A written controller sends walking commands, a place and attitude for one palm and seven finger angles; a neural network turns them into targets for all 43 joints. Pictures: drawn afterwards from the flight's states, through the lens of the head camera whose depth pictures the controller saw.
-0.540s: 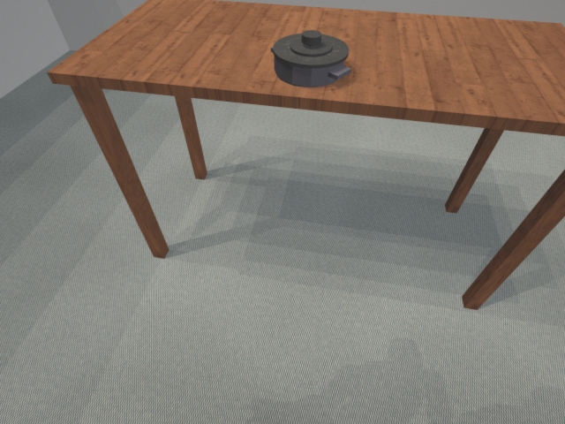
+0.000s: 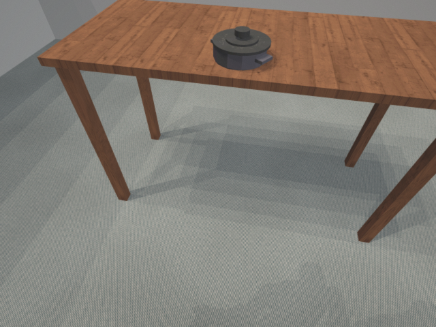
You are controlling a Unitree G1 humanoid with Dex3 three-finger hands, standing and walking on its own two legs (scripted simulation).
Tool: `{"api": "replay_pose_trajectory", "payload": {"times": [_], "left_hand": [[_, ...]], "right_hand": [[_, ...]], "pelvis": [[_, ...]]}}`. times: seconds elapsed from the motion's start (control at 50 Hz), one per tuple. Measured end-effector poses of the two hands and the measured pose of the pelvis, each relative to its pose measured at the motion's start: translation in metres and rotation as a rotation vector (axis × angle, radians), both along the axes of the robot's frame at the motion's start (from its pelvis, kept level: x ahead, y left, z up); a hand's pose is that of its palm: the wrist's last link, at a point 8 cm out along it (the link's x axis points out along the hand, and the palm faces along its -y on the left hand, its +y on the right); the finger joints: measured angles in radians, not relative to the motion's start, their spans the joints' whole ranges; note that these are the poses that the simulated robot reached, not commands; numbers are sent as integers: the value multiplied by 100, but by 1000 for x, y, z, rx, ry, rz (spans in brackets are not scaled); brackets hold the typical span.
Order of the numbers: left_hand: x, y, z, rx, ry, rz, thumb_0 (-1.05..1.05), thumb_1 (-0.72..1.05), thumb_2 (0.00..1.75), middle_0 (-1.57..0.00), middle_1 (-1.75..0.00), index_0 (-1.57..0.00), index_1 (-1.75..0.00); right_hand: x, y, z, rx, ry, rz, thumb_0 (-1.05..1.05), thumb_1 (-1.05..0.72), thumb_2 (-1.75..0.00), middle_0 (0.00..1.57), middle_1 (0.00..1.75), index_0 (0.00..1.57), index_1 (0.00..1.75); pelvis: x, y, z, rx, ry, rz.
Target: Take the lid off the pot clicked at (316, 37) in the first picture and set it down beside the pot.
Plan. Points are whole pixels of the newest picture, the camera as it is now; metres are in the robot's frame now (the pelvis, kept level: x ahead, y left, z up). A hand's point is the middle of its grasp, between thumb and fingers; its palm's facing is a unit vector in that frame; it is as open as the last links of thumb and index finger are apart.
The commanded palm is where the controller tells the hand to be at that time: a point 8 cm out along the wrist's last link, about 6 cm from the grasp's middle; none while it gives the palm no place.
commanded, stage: look at it before walking up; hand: left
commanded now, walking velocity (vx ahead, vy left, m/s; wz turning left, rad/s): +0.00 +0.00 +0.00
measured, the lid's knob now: (242, 31) +0.89 -0.02 +0.15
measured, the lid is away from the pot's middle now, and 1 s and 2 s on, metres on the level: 0.00 0.00 0.00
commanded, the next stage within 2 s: turn to face it in 0.10 s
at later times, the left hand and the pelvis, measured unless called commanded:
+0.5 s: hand out of the picture +0.07 +0.23 -0.16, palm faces -0.05 -0.95 -0.32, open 7.4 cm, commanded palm none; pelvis +0.01 +0.00 +0.00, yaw -3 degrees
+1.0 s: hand out of the picture +0.07 +0.13 -0.17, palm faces -0.01 -0.98 -0.21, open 7.4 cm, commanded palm none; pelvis +0.10 -0.05 -0.01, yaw -6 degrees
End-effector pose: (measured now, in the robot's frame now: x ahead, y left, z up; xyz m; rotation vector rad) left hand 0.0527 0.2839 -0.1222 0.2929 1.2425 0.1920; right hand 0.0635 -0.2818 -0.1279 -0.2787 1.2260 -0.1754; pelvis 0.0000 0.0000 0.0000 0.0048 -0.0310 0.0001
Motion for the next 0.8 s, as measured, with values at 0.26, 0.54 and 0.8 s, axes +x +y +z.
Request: {"api": "replay_pose_trajectory", "payload": {"times": [0.26,0.54,0.8], "left_hand": [[4,-2,0,0,12,2,0,91,90,-21,-30,-20,-30],[19,-12,-5,-13,16,-38,0,91,90,-20,-30,-20,-30],[20,-57,-30,-101,111,-57,0,91,90,-20,-30,-20,-30]], "right_hand": [[-1,1,-2,6,23,-5,1,-90,-90,20,30,20,30],[-10,4,-7,15,-4,-69,1,-90,-90,20,30,20,30],[-66,29,-33,115,134,-215,1,-90,-90,20,30,20,30]], "pelvis": [[6,-1,1,1,1,-3],[7,-2,-3,1,4,-61],[46,-17,-17,31,14,-123]]}}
